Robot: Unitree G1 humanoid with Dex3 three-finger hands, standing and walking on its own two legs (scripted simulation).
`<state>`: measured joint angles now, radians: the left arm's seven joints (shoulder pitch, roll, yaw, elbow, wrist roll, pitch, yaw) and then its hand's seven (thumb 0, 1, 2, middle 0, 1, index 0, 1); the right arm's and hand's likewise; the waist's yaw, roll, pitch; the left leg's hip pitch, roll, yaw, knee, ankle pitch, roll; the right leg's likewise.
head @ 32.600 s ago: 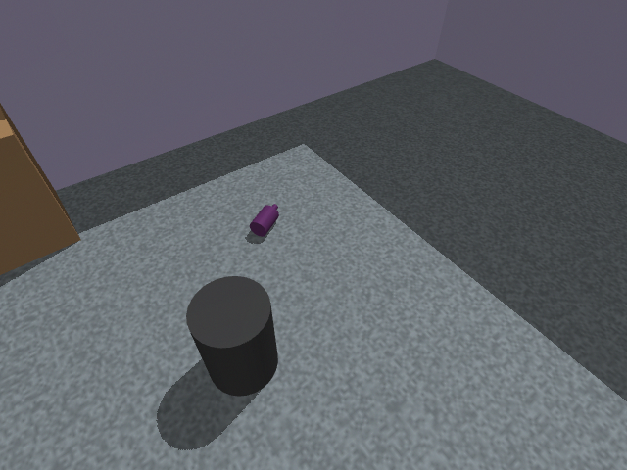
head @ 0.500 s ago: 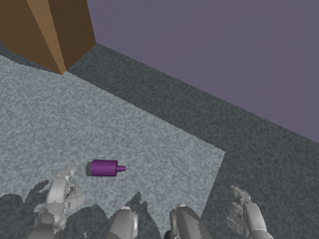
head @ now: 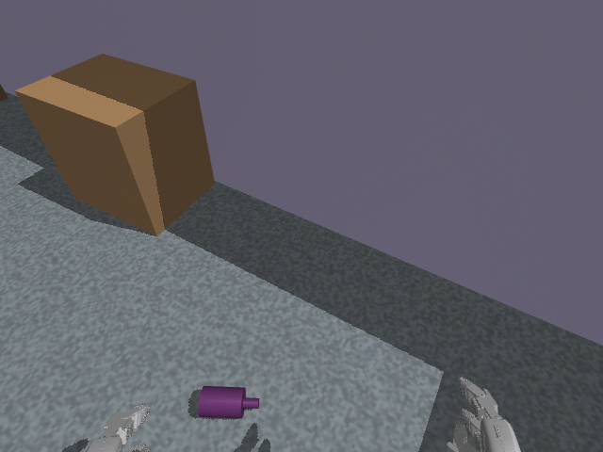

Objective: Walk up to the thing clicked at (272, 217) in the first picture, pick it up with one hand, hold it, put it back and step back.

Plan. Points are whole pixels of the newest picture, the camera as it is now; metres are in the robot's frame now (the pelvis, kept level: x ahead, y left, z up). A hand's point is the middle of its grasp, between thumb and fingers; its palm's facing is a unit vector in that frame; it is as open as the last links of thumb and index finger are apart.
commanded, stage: home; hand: left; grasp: from above
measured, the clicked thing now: (230, 402) +0.45 +0.18 -0.68
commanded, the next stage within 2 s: stand in 1.90 s
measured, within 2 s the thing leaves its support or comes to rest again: neither
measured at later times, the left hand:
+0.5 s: hand out of the picture +0.16 +0.18 -0.05, palm faces +0.05 -0.98 -0.20, open 7.4 cm
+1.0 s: hand out of the picture +0.15 +0.18 -0.05, palm faces +0.04 -0.98 -0.19, open 7.4 cm
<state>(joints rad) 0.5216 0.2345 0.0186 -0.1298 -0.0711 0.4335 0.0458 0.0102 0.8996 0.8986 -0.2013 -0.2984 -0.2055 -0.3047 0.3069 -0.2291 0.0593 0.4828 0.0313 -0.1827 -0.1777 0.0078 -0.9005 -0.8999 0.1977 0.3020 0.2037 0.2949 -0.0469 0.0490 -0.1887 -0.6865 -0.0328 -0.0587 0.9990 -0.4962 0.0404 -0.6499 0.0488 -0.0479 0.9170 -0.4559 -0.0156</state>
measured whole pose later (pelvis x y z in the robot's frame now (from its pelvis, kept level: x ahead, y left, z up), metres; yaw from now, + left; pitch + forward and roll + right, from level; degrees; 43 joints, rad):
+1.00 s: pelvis -0.01 +0.00 +0.00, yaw +0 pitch +10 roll -3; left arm 0.49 0.24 0.02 -0.10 -0.06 0.42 0.02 0.01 0.90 0.90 -0.20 -0.30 -0.21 -0.30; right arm 0.30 -0.23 0.05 0.52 0.02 -0.23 -0.17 0.01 -0.90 -0.90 0.20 0.30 0.20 0.30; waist -0.04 0.04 -0.16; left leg -0.68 -0.03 -0.05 1.00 -0.49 0.04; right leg -0.64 0.05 -0.04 0.93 -0.45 -0.01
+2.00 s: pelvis +0.00 +0.00 +0.00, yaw +0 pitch +10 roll -3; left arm 0.50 0.23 0.02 -0.11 -0.06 0.42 0.03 0.01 0.90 0.90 -0.20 -0.30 -0.21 -0.31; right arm 0.31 -0.23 0.05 0.51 0.02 -0.21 -0.17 0.01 -0.90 -0.90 0.20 0.30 0.20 0.29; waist -0.04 0.04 -0.16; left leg -0.68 -0.03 -0.06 1.00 -0.50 0.04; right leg -0.64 0.05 -0.05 0.93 -0.46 -0.02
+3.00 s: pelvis -0.02 +0.01 +0.06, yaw +0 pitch -4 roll +0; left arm 0.17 0.29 0.03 1.15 0.03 0.00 0.03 0.01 0.90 0.90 -0.20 -0.30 -0.21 -0.30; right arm 0.16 -0.30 -0.03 1.13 -0.02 -0.01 -0.02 0.00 -0.90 -0.90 0.20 0.30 0.20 0.30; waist 0.01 0.01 0.06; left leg -0.09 -0.08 -0.03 0.32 -0.15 0.06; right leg -0.10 -0.01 0.00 0.35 -0.17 0.01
